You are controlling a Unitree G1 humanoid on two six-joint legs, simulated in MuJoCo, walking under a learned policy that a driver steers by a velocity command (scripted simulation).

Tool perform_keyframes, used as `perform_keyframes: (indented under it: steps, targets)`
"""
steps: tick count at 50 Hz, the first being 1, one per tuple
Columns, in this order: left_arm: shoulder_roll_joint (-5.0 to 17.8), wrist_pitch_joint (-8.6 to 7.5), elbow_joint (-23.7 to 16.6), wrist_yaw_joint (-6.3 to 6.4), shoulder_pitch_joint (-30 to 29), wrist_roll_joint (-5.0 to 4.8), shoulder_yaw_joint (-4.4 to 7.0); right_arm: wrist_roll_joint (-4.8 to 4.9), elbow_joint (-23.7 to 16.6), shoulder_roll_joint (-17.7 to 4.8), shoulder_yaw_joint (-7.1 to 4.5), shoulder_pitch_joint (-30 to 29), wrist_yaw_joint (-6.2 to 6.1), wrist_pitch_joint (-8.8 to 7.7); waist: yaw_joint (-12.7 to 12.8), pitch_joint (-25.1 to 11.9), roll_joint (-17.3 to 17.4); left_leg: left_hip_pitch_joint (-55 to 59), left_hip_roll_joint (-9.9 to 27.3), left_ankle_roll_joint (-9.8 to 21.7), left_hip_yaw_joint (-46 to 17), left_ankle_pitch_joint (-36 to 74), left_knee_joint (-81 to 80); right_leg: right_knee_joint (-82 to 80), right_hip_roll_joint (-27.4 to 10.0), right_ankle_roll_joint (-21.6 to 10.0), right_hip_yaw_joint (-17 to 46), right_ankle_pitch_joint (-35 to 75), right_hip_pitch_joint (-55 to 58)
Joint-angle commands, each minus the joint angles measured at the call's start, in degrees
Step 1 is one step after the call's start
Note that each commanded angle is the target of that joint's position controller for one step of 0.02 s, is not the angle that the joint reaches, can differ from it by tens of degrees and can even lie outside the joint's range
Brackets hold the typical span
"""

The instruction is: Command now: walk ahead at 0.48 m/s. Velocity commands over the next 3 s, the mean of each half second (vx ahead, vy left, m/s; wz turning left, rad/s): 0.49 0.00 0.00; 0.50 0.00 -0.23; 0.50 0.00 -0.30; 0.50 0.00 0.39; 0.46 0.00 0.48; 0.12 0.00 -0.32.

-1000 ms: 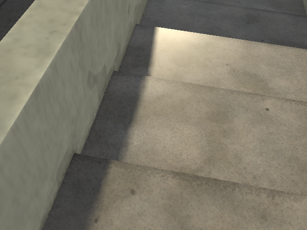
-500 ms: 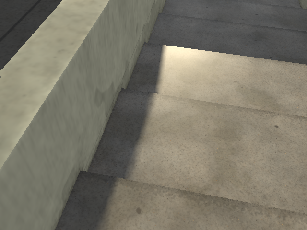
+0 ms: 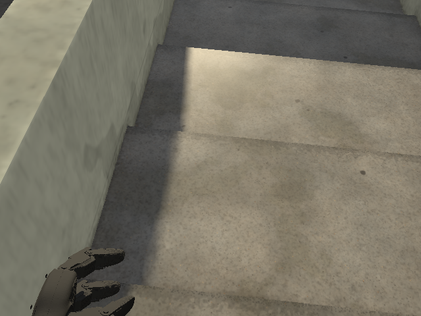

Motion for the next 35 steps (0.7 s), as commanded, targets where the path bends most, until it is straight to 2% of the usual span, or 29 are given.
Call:
perform_keyframes:
  steps: [1,2,3,4,5,6,7,8,10,12,14,16,18,19,20,21,22,24,25,26,27,28,29,30,31,32,33,34,35]
  targets:
    - [10.9,-0.22,0.4,1.2,15.7,0.1,4.68,-0.19,-2.8,-12.0,-2.71,-2.2,-0.6,0.37,14.2,-10.1,8.6,-9.7,11.4,4.5,-1.9,67.1,25.5,-0.8,1.6,-5.2,-0.7,0.5,26.8]
    - [15.1,0.48,2.8,2.12,26.3,0.79,5.57,-1.97,-4.9,-8.7,-1.58,-1.7,-0.65,-0.05,16.4,-19.7,-0.4,-24.7,7.1,3.1,-0.8,40.8,44.8,2.8,-11.4,-8.8,14.0,1.7,47.2]
    - [16.6,0.26,3.0,1.7,25.2,1.01,5.31,-1.47,-4.9,-0.2,0.72,7.5,0.38,-1.41,9.6,-29.2,-14.8,-45.1,-4.2,0.6,-6.7,-9.2,63.3,-4.1,-24.3,-19.3,44.0,-7.6,63.0]
    - [11.0,0.64,3.1,2.25,24.4,0.42,4.58,0.39,-4.3,-8.2,-1.15,1.6,1.0,-2.79,12.7,-24.6,-8.3,-50.3,-0.9,0.8,-10.3,-6.5,68.5,-9.9,-22.3,-17.3,44.9,-14.5,57.1]
    - [9.3,0.79,3.3,2.76,20.7,0.18,3.94,1.54,-6.6,-10.2,-1.87,-6.1,1.19,-3.45,12.1,-13.9,-5.0,-52.8,1.7,0.8,-7.4,-1.5,67.8,-11.0,-19.8,-14.7,34.2,-11.6,47.6]
    - [8.8,0.71,3.4,2.76,17.3,0.41,3.65,1.08,-7.3,-9.5,-1.76,-9.2,0.82,-3.82,9.8,-8.9,1.0,-50.4,4.4,0.6,-6.1,3.9,64.2,-13.0,-17.3,-12.8,27.7,-5.9,37.7]
    - [7.7,0.39,3.3,2.54,15.1,1.05,3.25,0.57,-7.4,-9.1,-2.08,-10.0,0.47,-3.58,7.6,-5.8,1.3,-47.8,5.9,0.1,-5.8,6.6,60.7,-14.9,-14.9,-12.0,23.4,-2.3,30.8]
    - [6.7,0.0,3.7,2.44,14.0,1.71,2.93,0.55,-7.2,-8.3,-2.08,-8.5,0.46,-2.89,5.5,-5.0,-0.8,-44.8,7.3,-0.2,-6.3,8.3,59.2,-17.1,-13.3,-11.7,20.9,-2.0,26.5]
    - [6.6,-0.89,5.0,2.1,13.8,1.13,3.03,0.3,-7.2,-6.2,-1.86,-7.0,0.14,-1.51,3.8,-3.7,-2.1,-42.7,8.0,-1.2,-5.6,9.2,55.7,-19.8,-12.2,-12.4,17.8,-1.2,21.5]
    - [7.8,-1.12,6.8,2.27,14.5,0.93,3.38,-0.79,-8.3,-6.2,-2.0,-9.6,-0.11,-0.72,3.5,-0.6,-2.1,-44.5,8.8,-2.5,-4.8,12.6,50.4,-21.2,-11.2,-12.0,14.3,1.4,18.0]
    - [8.9,-0.85,8.0,2.9,16.2,1.14,3.56,-1.37,-10.0,-5.8,-1.75,-14.4,-0.06,-0.95,4.9,0.8,-1.5,-47.2,9.1,-3.3,-4.4,19.2,42.7,-21.3,-10.2,-11.6,11.9,4.8,18.7]
    - [9.7,-0.48,8.7,3.2,17.4,1.02,3.57,-1.08,-10.9,-4.9,-1.14,-18.6,0.43,-1.65,6.7,1.1,-0.8,-45.8,8.3,-3.0,-3.3,26.4,33.2,-21.3,-8.6,-10.0,8.9,4.8,19.4]
    - [11.4,-0.5,10.1,3.43,19.9,0.28,3.88,-0.98,-12.8,-4.5,-0.73,-24.8,1.25,-2.53,9.3,1.8,0.4,-43.1,6.5,-2.2,-1.7,32.7,24.6,-22.4,-7.9,-9.0,7.5,3.2,19.9]
    - [12.3,-0.53,10.9,3.29,21.6,0.34,4.09,-0.72,-13.2,-4.2,-0.59,-26.0,1.51,-2.78,10.0,1.2,0.1,-40.9,5.6,-2.3,-1.2,34.2,23.8,-22.0,-8.2,-9.2,7.4,4.0,20.8]
    - [12.5,-0.4,11.7,3.23,22.1,0.1,4.12,-0.46,-13.7,-4.9,-0.7,-26.9,1.76,-3.02,10.2,1.3,-0.2,-40.5,5.2,-2.0,-1.5,33.9,21.7,-21.3,-8.5,-9.2,7.2,4.3,22.5]
    - [13.0,-0.04,12.0,3.25,21.8,0.84,4.27,-0.58,-13.1,-5.8,-0.99,-24.9,2.05,-3.39,9.4,-0.3,-1.1,-40.9,6.0,-1.2,-3.1,34.9,24.6,-18.3,-10.9,-9.7,7.8,8.9,26.3]
    - [12.5,0.23,11.5,3.32,21.2,1.18,4.12,-0.67,-12.5,-7.2,-1.46,-24.2,2.48,-3.81,8.9,-1.4,-0.2,-41.2,5.6,-0.4,-2.4,34.3,26.2,-15.9,-11.3,-9.9,7.2,11.1,28.3]
    - [12.1,0.79,11.9,3.16,21.3,0.3,4.09,-0.57,-13.3,-8.4,-1.9,-25.2,2.79,-4.16,8.4,-1.3,-0.7,-39.4,4.2,1.0,-0.9,25.7,23.8,-12.6,-12.3,-9.0,8.2,13.7,30.8]
    - [12.5,0.95,12.2,3.17,21.2,0.31,4.13,-0.6,-13.0,-9.0,-2.3,-23.3,2.95,-4.2,6.9,-1.9,-1.7,-35.7,2.8,1.9,0.1,21.9,22.4,-9.1,-12.5,-8.2,8.6,19.7,31.6]
    - [12.7,1.27,12.2,3.31,20.1,0.24,4.12,-0.46,-11.3,-10.3,-3.24,-17.2,2.86,-4.28,3.3,-4.8,-2.4,-28.7,0.9,3.3,1.7,20.2,20.2,-0.5,-10.8,-7.3,7.7,26.0,31.8]
    - [10.6,1.26,12.1,3.33,22.2,0.17,3.53,-0.63,-9.1,-13.5,-4.55,-9.0,2.71,-4.13,0.9,-9.7,0.8,-15.8,2.8,6.3,0.3,24.4,19.3,12.4,-7.6,-5.5,6.3,24.3,25.8]
    - [7.4,0.56,11.6,3.12,26.4,0.32,2.25,-0.3,-8.7,-17.7,-5.81,-3.6,2.51,-3.46,0.2,-16.8,10.3,0.1,14.9,13.4,-17.3,17.4,16.1,33.1,-1.7,-2.0,3.7,2.6,10.5]
    - [5.4,-0.21,11.3,2.75,27.6,-1.38,1.67,-0.34,-7.7,-14.2,-4.85,-0.4,3.25,-3.11,0.0,-20.7,19.4,6.6,21.3,19.2,-37.1,8.5,6.5,46.4,5.4,-1.1,7.4,-31.4,-3.4]
    - [11.2,-0.82,9.4,2.99,22.0,-3.06,3.06,0.39,-8.0,-10.7,-3.62,-2.5,3.78,-3.05,-0.5,-14.1,13.3,2.0,20.8,17.1,-35.9,4.9,3.0,49.3,2.0,-2.1,11.6,-30.8,-9.0]
    - [12.6,-0.5,7.8,2.97,18.9,-3.31,3.57,0.42,-9.1,-9.2,-3.17,-7.7,4.08,-2.7,1.3,-8.6,9.2,-4.2,20.2,16.6,-30.3,8.2,2.7,48.9,-0.6,-2.0,10.3,-26.6,-10.5]
    - [12.1,0.46,7.7,3.07,17.9,-2.17,3.55,0.15,-9.5,-8.2,-2.88,-12.1,4.19,-2.75,3.6,-5.1,3.8,-11.3,19.4,15.9,-25.1,12.9,1.7,45.0,-3.2,-1.4,10.2,-22.4,-8.5]
    - [10.4,1.6,7.9,3.28,18.0,-1.36,3.66,0.1,-9.7,-6.5,-2.56,-15.0,3.63,-3.11,5.3,-3.5,4.4,-15.1,18.2,14.3,-20.7,14.7,0.5,39.8,-5.5,-1.2,10.9,-19.6,-5.7]
    - [8.8,2.54,7.5,3.22,17.4,-1.2,3.5,-0.36,-9.5,-6.0,-2.44,-16.1,3.19,-3.14,5.9,-1.7,4.0,-18.6,16.9,12.7,-17.5,14.6,-1.2,34.7,-6.3,-0.8,11.0,-18.5,-3.5]
    - [6.8,3.25,6.7,3.21,15.6,-1.22,3.13,-0.43,-8.7,-6.5,-2.64,-16.0,2.71,-3.39,5.7,0.2,4.5,-20.8,16.4,11.9,-13.7,16.5,-3.2,29.1,-6.5,-0.2,9.6,-17.7,-2.5]
Next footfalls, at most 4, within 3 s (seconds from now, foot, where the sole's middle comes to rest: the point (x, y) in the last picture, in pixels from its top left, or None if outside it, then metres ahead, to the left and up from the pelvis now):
0.04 right None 0.20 -0.10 -0.76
0.52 left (155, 312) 0.46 0.12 -0.76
1.08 right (246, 241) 0.72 -0.21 -0.86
1.56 left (219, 164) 1.07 -0.15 -0.86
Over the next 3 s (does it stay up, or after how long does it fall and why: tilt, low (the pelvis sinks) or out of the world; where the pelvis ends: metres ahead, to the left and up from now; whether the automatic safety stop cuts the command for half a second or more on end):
stays up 1.47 -0.40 -0.21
